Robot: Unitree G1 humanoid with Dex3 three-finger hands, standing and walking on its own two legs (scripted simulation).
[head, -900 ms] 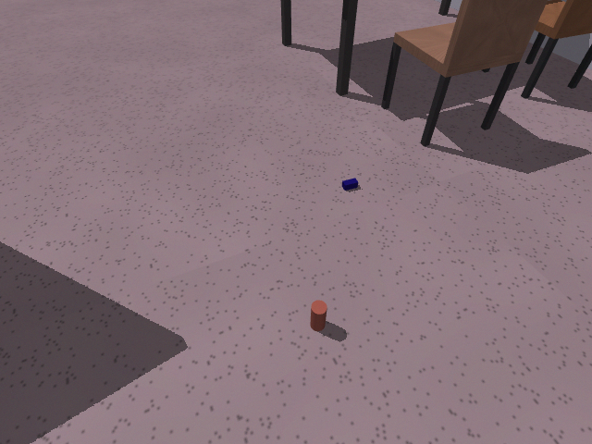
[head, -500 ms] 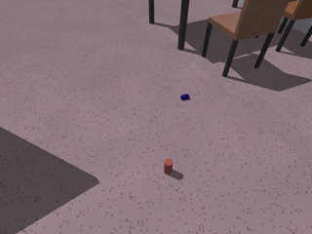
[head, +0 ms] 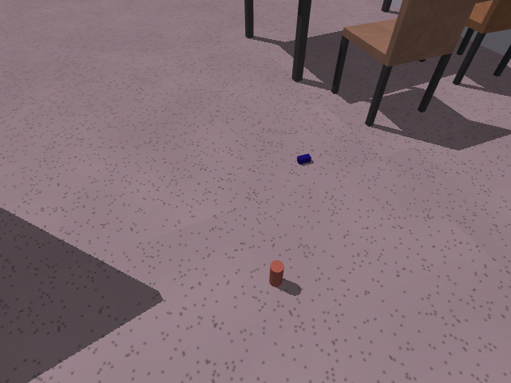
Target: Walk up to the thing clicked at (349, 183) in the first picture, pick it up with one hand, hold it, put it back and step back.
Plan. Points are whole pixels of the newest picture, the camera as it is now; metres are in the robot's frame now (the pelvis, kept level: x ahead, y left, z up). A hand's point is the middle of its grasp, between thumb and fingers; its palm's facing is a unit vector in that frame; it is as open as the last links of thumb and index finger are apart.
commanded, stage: stand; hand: left
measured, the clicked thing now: (304, 159) +1.44 -0.25 -0.76
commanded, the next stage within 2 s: walk up in 0.22 s
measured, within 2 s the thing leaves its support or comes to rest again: neither
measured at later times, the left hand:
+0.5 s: hand out of the picture +0.15 +0.24 -0.14, palm faces +0.02 -0.93 -0.37, open 7.4 cm
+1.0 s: hand (206, 360) +0.22 +0.12 -0.20, palm faces +0.17 -0.95 -0.27, open 7.4 cm
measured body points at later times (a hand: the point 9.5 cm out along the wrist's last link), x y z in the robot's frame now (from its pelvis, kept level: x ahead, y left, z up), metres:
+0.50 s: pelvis +0.05 -0.06 -0.01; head +0.05 -0.05 +0.44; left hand +0.15 +0.29 -0.12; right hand +0.06 -0.41 -0.11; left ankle +0.00 +0.12 -0.75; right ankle +0.14 -0.23 -0.72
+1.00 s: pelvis +0.25 -0.15 -0.03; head +0.26 -0.10 +0.41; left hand +0.21 +0.17 -0.18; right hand +0.40 -0.47 -0.10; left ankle +0.31 -0.04 -0.75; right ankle +0.18 -0.25 -0.73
